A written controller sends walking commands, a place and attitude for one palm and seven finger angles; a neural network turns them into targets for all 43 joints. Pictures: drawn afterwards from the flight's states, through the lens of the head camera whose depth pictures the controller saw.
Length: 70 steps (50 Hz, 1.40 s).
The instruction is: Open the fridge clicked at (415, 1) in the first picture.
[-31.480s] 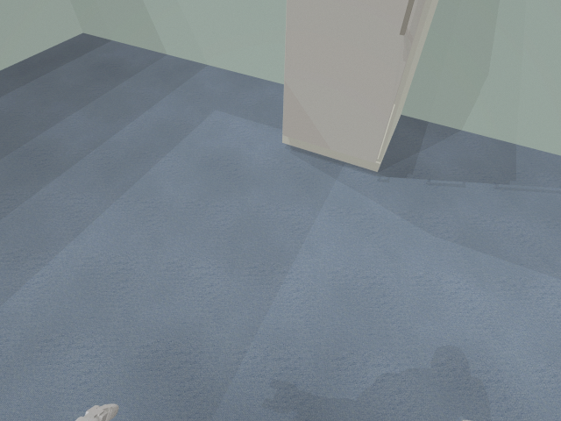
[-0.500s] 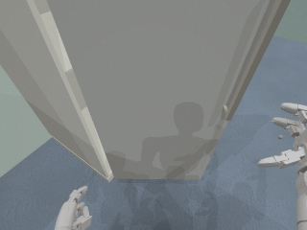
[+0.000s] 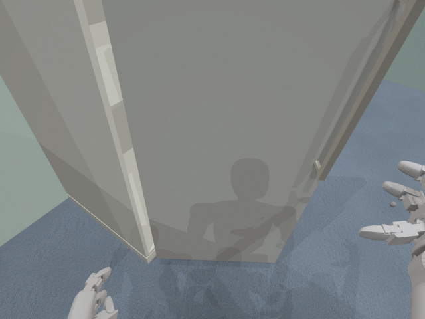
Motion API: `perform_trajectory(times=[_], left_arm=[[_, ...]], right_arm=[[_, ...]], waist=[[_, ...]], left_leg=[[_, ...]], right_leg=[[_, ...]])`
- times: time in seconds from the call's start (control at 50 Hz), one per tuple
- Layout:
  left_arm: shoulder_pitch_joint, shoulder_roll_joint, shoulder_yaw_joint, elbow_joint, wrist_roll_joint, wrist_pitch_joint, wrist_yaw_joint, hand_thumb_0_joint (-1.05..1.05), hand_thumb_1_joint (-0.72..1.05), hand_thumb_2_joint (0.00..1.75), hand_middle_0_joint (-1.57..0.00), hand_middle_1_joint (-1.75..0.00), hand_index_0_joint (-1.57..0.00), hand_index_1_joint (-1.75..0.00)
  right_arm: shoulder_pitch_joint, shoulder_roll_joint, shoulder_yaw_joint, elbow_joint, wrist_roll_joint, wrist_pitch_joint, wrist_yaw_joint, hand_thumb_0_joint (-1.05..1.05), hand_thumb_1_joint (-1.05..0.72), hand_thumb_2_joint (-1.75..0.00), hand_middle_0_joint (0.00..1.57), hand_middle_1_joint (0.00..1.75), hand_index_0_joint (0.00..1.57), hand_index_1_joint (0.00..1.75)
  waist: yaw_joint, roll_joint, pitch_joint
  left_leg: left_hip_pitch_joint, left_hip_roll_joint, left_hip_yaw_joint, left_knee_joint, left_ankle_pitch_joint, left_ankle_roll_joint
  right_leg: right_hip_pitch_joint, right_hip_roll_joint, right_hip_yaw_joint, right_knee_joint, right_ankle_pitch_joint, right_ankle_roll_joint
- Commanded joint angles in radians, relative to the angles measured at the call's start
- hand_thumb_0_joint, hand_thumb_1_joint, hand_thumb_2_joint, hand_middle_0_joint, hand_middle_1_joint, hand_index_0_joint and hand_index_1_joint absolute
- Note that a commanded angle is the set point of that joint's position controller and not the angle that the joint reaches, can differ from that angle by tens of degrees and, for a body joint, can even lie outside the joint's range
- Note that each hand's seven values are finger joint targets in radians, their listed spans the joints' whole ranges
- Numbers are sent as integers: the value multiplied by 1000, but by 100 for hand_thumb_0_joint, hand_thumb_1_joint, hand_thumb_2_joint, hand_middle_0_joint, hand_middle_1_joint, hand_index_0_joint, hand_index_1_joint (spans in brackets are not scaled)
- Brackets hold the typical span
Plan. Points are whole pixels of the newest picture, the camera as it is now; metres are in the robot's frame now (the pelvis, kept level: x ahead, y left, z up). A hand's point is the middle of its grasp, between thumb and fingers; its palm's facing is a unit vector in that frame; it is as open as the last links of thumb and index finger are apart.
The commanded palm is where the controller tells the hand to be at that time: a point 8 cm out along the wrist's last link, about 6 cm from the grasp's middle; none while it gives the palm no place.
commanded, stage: draw the hand back to the body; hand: right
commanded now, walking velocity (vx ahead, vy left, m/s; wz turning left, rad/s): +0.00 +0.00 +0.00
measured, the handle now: (352, 107) +0.49 -0.28 +0.19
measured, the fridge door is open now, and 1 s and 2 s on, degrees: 56 56 56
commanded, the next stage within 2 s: step back with the hand held close in 1.34 s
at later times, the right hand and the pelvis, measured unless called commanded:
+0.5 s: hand (414, 226) +0.24 -0.30 +0.14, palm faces +0.50 +0.80 -0.33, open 13.3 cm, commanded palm +0.19 -0.32 +0.17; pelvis +0.02 +0.00 +0.01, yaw +0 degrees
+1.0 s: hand (424, 222) +0.23 -0.29 +0.17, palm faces +0.46 +0.80 -0.39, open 8.5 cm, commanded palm +0.18 -0.32 +0.19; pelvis +0.04 -0.02 +0.02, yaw +2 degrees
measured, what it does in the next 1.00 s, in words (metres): stands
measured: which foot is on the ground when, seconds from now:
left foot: down 0.00-1.00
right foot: down 0.00-1.00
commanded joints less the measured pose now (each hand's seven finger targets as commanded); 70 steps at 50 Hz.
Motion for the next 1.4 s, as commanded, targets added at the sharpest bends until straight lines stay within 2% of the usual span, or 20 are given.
perform_trajectory(times=[0.0, 0.06, 0.14, 0.24, 0.26, 0.28, 0.3, 0.32, 0.46, 0.5, 0.54, 0.64, 0.74, 0.86, 0.94, 1.0, 1.08, 1.18, 1.2, 1.38], left_arm=[[-143, 110, 47, -169, 6, -67, 11, 0, 90, 90, -20, -30, -20, -30], [-147, 99, 49, -165, 3, -65, 7, 0, 90, 90, -20, -30, -20, -30], [-157, 94, 43, -171, -3, -60, 6, 0, 90, 90, -20, -30, -20, -30], [-161, 94, 40, -180, 1, -79, 20, 0, 90, 90, -20, -30, -20, -30], [-155, 123, 50, -163, 26, -69, 13, 0, 90, 90, -20, -30, -20, -30], [-162, 103, 43, -174, 30, -63, 4, 0, 90, 90, -20, -30, -20, -30], [-162, 110, 47, -172, 31, -63, 0, 0, 90, 90, -20, -30, -20, -30], [-164, 99, 43, -175, 34, -57, -3, 0, 90, 90, -20, -30, -20, -30], [-176, 93, 44, -181, 47, -33, -5, 0, 90, 90, -20, -30, -20, -30], [-176, 95, 45, -173, 49, -24, -5, 0, 90, 90, -20, -30, -20, -30], [-181, 87, 42, -178, 49, -12, -7, 0, 90, 90, -20, -30, -20, -30], [-189, 81, 42, -186, 55, 0, -14, 0, 90, 90, -20, -30, -20, -30], [-191, 75, 44, -194, 58, 15, -21, 0, 90, 90, -20, -30, -20, -30], [-190, 68, 46, -202, 60, 24, -29, 0, 90, 90, -20, -30, -20, -30], [-192, 69, 49, -206, 57, 32, -25, 0, 90, 90, -20, -30, -20, -30], [-189, 74, 50, -200, 57, 39, -20, 0, 90, 90, -20, -30, -20, -30], [-191, 68, 50, -203, 58, 40, -17, 0, 90, 90, -20, -30, -20, -30], [-196, 65, 49, -199, 63, 32, -16, 0, 90, 90, -20, -30, -20, -30], [-195, 69, 51, -194, 63, 30, -15, 0, 90, 90, -20, -30, -20, -30], [-204, 63, 49, -196, 59, 42, -13, 0, 90, 90, -20, -30, -20, -30]], right_arm=[[-192, -266, -159, -304, 73, -85, 17, 0, 55, -20, 25, 115, 25, 115], [-109, -257, -183, -292, 77, -84, 24, 0, 55, -20, 25, 115, 25, 115], [-103, -229, -125, -339, 50, -26, 36, 0, 55, -20, 25, 115, 25, 115], [-104, -213, -110, -464, 67, -10, 53, 0, 37, -29, 24, 104, 24, 104], [-7, -397, -143, -396, -89, -55, -49, 0, 33, -31, 24, 102, 24, 102], [37, -287, -79, -410, -108, -79, -86, 0, 30, -32, 24, 100, 24, 100], [66, -291, -85, -426, -110, -90, -106, 0, 26, -34, 24, 98, 24, 98], [96, -257, -53, -459, -129, -102, -117, 0, 22, -36, 24, 96, 24, 96], [154, -252, -41, -577, -169, -154, -170, 0, -3, -48, 23, 81, 23, 81], [199, -245, -43, -556, -173, -156, -172, 0, -10, -51, 23, 77, 23, 77], [211, -226, -31, -584, -177, -159, -171, 0, -17, -55, 22, 73, 22, 73], [265, -224, -40, -657, -184, -169, -171, 0, -36, -64, 22, 62, 22, 62], [348, -218, -52, -686, -180, -166, -166, 0, -54, -73, 21, 51, 21, 51], [390, -213, -57, -764, -183, -169, -165, 0, -75, -83, 21, 38, 21, 38], [415, -200, -53, -757, -177, -165, -163, 0, -90, -90, 20, 30, 20, 30], [416, -203, -58, -722, -177, -160, -163, 0, -90, -90, 20, 30, 20, 30], [382, -203, -52, -759, -183, -164, -168, 0, -90, -90, 20, 30, 20, 30], [385, -205, -47, -781, -184, -166, -174, 0, -90, -90, 20, 30, 20, 30], [396, -218, -57, -771, -181, -165, -173, 0, -90, -90, 20, 30, 20, 30], [384, -198, -52, -727, -177, -166, -165, 0, -90, -90, 20, 30, 20, 30]], waist=[[-29, 92, -176], [-40, 64, -162], [-27, -15, -91], [-17, 3, -118], [-23, -8, -35], [-17, -20, -34], [-21, 19, -47], [-20, 5, -59], [-19, 15, -66], [-20, 36, -33], [-22, -1, -23], [-32, -32, -40], [-35, 5, -20], [-34, -43, -28], [-31, 22, 13], [-29, 33, 40], [-29, -24, 5], [-31, -37, -14], [-33, -3, -7], [-31, 14, 49]], left_leg=[[42, -31, -26, -150, 191, -1], [41, -29, -26, -137, 245, -6], [16, -22, -31, -154, 245, -3], [26, -30, -21, -157, 283, -5], [26, -6, -57, -218, 282, -11], [38, -6, -40, -212, 269, -4], [53, -5, -40, -215, 290, -5], [71, -9, -31, -203, 294, 0], [108, -23, -13, -230, 260, 3], [118, -26, -7, -243, 268, 4], [128, -24, -8, -242, 269, 5], [169, -28, -3, -244, 296, 11], [187, -29, 2, -252, 337, 8], [193, -31, 3, -253, 357, 9], [180, -34, 7, -269, 315, 5], [171, -35, 7, -285, 289, 5], [177, -32, 0, -281, 297, 6], [190, -31, 0, -283, 316, 6], [192, -32, 1, -293, 321, 5], [169, -32, -1, -306, 257, 2]], right_leg=[[137, 62, -18, -83, 108, -60], [144, 65, -30, -89, 136, -58], [154, 66, -38, -101, 132, -61], [206, 66, -27, -97, 161, -66], [188, 73, -41, -113, 136, -67], [192, 78, -38, -130, 138, -68], [198, 74, -33, -130, 149, -69], [225, 69, -38, -138, 168, -69], [304, 61, -46, -193, 169, -72], [300, 58, -43, -206, 180, -70], [310, 58, -44, -218, 188, -67], [333, 52, -36, -236, 232, -60], [325, 50, -40, -239, 263, -60], [339, 49, -43, -238, 296, -53], [320, 46, -42, -250, 240, -56], [313, 47, -43, -257, 211, -57], [337, 53, -49, -250, 219, -59], [349, 57, -48, -243, 231, -60], [346, 55, -46, -243, 230, -61], [333, 54, -48, -260, 180, -59]])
